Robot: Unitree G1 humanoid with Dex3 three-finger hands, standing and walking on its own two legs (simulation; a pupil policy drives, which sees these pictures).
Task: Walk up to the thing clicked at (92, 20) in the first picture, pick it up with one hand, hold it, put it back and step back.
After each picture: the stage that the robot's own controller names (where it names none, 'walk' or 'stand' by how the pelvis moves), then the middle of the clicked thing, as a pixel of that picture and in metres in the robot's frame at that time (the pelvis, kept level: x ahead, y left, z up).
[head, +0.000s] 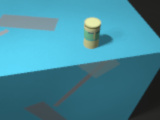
stand; (91, 33) +0.56 -0.02 +0.07
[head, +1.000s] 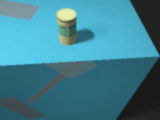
rise first; (67, 27) +0.51 +0.08 +0.11
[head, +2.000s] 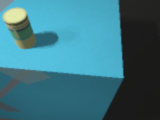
rise first; (21, 29) +0.45 +0.23 +0.12
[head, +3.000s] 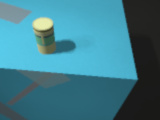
stand; (45, 36) +0.47 +0.15 +0.10
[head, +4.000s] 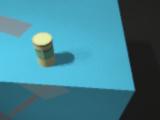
stand; (44, 50) +0.45 +0.16 +0.07
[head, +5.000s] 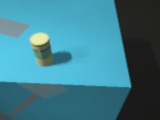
stand; (42, 50) +0.46 +0.17 +0.07
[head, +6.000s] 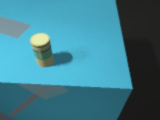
stand; (42, 50) +0.46 +0.17 +0.07
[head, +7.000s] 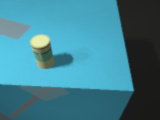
stand; (43, 52) +0.45 +0.17 +0.07
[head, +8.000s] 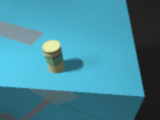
rise first; (54, 57) +0.44 +0.15 +0.07
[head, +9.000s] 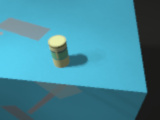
go down; (59, 52) +0.46 +0.14 +0.07
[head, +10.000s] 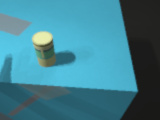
go down; (44, 50) +0.45 +0.14 +0.08
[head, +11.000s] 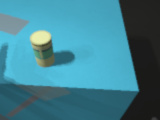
go down; (43, 49) +0.45 +0.14 +0.09
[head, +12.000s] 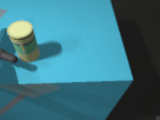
close in; (25, 42) +0.44 +0.15 +0.11
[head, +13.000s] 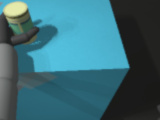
close; (21, 24) +0.50 +0.15 +0.13
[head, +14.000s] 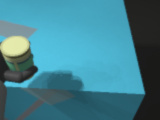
lift; (20, 59) +0.33 +0.19 +0.19
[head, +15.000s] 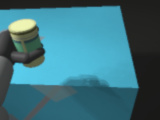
lift; (28, 44) +0.34 +0.16 +0.25
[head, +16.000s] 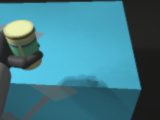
hold; (25, 46) +0.32 +0.17 +0.24
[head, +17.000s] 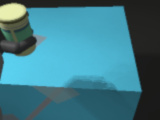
crouch; (18, 31) +0.33 +0.18 +0.29
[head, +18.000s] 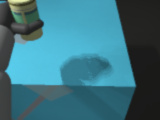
crouch; (27, 17) +0.42 +0.16 +0.27
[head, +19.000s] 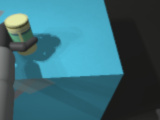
lower; (22, 35) +0.48 +0.16 +0.11
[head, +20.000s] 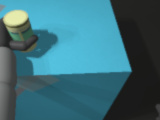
lower; (21, 32) +0.47 +0.16 +0.12
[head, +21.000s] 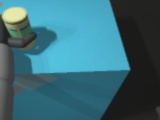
lower; (20, 29) +0.48 +0.16 +0.12
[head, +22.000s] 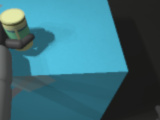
lower; (18, 31) +0.48 +0.17 +0.12
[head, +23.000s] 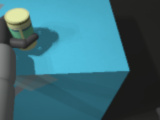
rest; (22, 30) +0.48 +0.16 +0.12
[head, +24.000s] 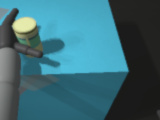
withdraw; (29, 38) +0.46 +0.15 +0.11
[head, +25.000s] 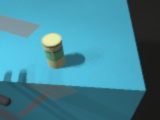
sink last; (54, 51) +0.44 +0.13 +0.10
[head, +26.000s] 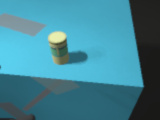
stand; (59, 48) +0.47 +0.14 +0.08
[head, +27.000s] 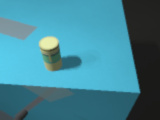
stand; (51, 54) +0.44 +0.14 +0.08
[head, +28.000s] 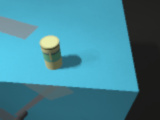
stand; (51, 53) +0.44 +0.14 +0.07
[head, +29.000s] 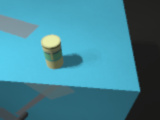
stand; (53, 52) +0.45 +0.14 +0.07
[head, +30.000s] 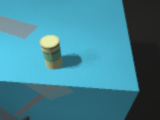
stand; (51, 52) +0.45 +0.14 +0.08
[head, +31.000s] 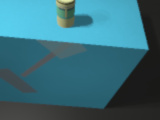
walk; (65, 10) +0.57 +0.07 +0.09
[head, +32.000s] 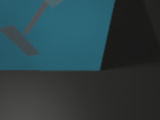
walk; out of the picture +0.89 +0.18 +0.10
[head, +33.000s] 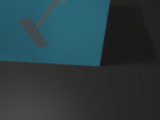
stand; out of the picture +1.14 +0.17 +0.09
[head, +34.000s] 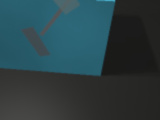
stand; out of the picture +1.10 +0.13 +0.07
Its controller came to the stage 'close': yes
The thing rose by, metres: 0.21
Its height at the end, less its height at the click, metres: +0.00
